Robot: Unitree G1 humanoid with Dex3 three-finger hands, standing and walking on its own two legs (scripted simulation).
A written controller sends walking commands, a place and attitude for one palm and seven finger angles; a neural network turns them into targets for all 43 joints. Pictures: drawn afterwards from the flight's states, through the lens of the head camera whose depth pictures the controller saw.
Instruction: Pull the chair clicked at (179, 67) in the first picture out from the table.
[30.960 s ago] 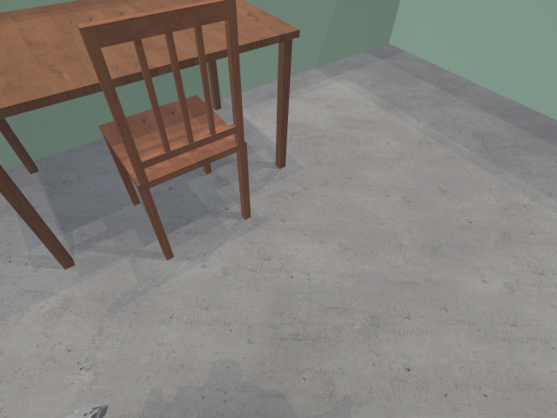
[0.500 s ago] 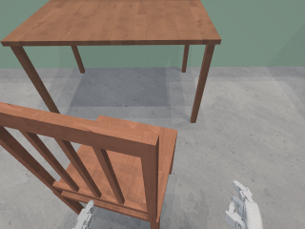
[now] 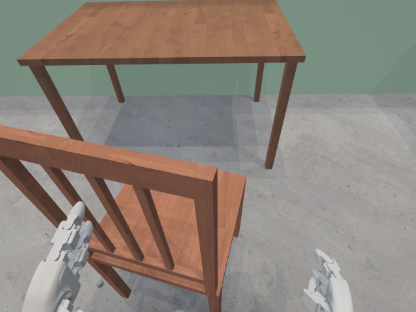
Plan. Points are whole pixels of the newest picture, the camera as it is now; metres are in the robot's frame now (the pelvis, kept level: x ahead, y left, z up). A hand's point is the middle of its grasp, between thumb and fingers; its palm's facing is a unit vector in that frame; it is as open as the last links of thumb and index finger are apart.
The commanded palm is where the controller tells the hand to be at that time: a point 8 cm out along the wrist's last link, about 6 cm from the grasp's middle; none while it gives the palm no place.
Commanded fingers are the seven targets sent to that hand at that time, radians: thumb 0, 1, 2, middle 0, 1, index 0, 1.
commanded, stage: draw the hand back to the body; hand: left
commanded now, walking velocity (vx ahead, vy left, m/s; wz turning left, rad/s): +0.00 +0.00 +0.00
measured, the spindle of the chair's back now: (121, 224) +0.29 +0.21 +0.00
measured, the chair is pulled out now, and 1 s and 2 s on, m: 0.58 0.58 0.58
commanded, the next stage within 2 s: step back with the hand held close in 1.06 s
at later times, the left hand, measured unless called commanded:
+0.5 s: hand (36, 215) +0.21 +0.25 +0.18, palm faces +0.38 -0.82 -0.43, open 12.0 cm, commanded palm +0.16 +0.29 +0.21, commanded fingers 0.00 0.61 0.76 -0.16 -0.24 -0.16 -0.24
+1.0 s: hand (18, 182) +0.23 +0.27 +0.22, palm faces +0.48 -0.77 -0.41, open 7.5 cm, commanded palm +0.18 +0.30 +0.24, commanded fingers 0.00 0.90 0.90 -0.20 -0.30 -0.20 -0.30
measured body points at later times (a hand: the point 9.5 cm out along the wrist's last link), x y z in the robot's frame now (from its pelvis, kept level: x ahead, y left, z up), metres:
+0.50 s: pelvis +0.03 +0.01 +0.06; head +0.01 -0.02 +0.51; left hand +0.18 +0.29 +0.21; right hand +0.24 -0.20 -0.02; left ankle +0.02 +0.14 -0.68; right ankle +0.00 -0.12 -0.68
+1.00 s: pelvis +0.04 +0.00 +0.06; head +0.02 -0.03 +0.51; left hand +0.20 +0.30 +0.25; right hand +0.23 -0.22 -0.02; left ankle +0.02 +0.14 -0.68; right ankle +0.00 -0.12 -0.68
